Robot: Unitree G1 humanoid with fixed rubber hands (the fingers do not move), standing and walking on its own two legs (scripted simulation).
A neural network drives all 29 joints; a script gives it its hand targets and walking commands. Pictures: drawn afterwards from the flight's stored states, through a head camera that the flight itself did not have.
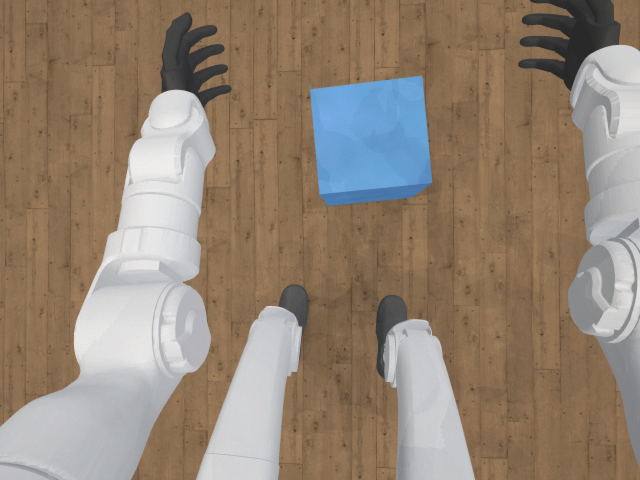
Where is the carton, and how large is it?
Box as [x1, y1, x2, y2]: [310, 76, 431, 205]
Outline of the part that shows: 421,76 310,89 319,193 328,205 411,197 431,183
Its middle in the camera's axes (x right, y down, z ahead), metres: +0.10 -0.19 +0.85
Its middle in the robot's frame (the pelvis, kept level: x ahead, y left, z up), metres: +0.56 -0.01 -0.54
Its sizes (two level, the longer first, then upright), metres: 0.210 0.200 0.250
